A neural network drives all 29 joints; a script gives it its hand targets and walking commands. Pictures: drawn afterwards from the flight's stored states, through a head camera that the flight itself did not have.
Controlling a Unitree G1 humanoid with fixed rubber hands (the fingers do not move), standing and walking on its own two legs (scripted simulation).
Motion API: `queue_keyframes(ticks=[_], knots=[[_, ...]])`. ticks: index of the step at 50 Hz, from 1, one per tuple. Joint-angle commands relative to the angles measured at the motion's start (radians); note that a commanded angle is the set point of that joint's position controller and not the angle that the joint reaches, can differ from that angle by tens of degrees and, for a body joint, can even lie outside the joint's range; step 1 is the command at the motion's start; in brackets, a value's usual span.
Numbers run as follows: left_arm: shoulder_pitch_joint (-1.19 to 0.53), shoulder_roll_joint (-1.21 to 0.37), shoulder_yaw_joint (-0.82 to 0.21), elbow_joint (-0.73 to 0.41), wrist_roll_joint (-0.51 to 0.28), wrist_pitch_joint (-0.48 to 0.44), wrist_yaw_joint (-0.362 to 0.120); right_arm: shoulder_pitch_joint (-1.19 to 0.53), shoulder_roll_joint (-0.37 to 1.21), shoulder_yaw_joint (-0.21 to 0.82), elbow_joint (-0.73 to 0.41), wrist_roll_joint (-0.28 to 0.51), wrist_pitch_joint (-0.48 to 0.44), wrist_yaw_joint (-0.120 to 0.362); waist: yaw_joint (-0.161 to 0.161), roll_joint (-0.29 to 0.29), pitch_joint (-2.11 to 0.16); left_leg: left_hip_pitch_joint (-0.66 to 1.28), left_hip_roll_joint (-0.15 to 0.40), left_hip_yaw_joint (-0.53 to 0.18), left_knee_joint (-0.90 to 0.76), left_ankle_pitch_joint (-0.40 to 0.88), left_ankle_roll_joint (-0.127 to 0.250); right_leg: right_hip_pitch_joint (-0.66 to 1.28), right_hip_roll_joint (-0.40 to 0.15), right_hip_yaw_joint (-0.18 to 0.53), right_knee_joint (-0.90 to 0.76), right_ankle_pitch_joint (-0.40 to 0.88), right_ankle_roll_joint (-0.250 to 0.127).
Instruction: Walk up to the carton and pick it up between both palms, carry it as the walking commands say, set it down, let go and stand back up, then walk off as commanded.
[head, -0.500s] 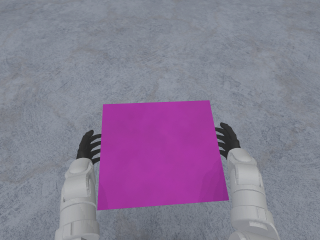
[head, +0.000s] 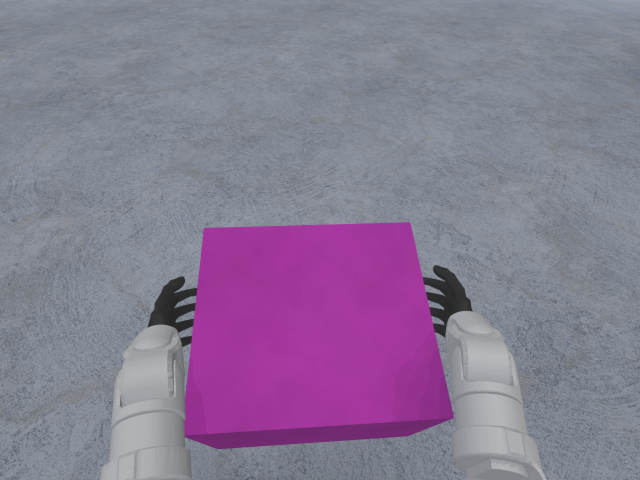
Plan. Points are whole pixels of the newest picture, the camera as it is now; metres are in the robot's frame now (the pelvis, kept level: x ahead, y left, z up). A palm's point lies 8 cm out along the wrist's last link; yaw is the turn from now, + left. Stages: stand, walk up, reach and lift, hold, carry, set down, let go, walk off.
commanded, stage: reach and lift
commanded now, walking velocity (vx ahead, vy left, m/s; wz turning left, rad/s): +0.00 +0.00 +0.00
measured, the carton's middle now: (311, 338) +0.33 +0.02 -0.03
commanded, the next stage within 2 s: hold in 1.10 s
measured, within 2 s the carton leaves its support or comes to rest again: neither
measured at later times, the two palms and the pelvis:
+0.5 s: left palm (181, 326) +0.29 +0.19 +0.05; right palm (472, 333) +0.29 -0.19 +0.05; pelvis +0.00 +0.01 +0.00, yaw +0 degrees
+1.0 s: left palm (181, 330) +0.29 +0.18 +0.05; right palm (473, 340) +0.28 -0.19 +0.04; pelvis +0.01 +0.01 +0.00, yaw +0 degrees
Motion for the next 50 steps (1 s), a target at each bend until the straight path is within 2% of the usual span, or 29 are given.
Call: queue_keyframes(ticks=[1, 34, 50], knots=[[-0.541, -0.793, -0.573, 0.004, -0.253, -0.007, -0.278, -0.475, 0.802, 0.529, 0.01, 0.236, 0.0, 0.268, -0.018, -0.011, -0.188, 0.033, -0.11, -0.01, -0.033, 0.097, 0.013, 0.096, 0.073, 0.045, -0.043, 0.107, 0.011], [-0.473, -0.818, -0.61, -0.056, -0.25, 0.004, -0.259, -0.401, 0.777, 0.564, -0.103, 0.254, 0.033, 0.268, -0.051, -0.007, -0.209, 0.07, -0.1, -0.03, -0.032, 0.211, 0.01, 0.131, 0.081, 0.05, -0.039, 0.209, 0.022], [-0.454, -0.803, -0.617, -0.07, -0.245, 0.002, -0.266, -0.384, 0.784, 0.581, -0.122, 0.257, 0.036, 0.256, -0.056, -0.012, -0.188, 0.059, -0.107, -0.027, -0.035, 0.159, 0.018, 0.122, 0.075, 0.051, -0.045, 0.174, 0.023]])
